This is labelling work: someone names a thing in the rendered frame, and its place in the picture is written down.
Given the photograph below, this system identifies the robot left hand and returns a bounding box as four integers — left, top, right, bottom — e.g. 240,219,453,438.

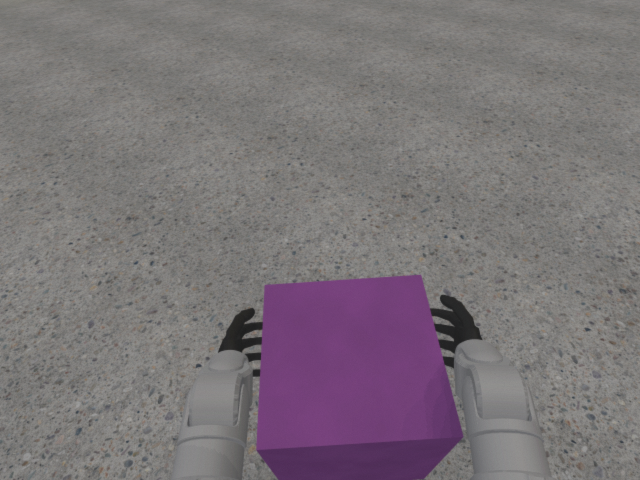
218,308,263,377

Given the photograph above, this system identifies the robot left forearm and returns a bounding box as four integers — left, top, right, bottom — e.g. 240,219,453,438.
171,350,253,480

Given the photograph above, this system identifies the robot right hand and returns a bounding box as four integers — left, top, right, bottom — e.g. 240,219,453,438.
430,295,482,368

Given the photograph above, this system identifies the robot right forearm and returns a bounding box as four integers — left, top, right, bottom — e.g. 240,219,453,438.
454,339,557,480

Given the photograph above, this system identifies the carton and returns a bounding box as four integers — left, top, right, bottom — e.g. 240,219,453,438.
256,275,463,480

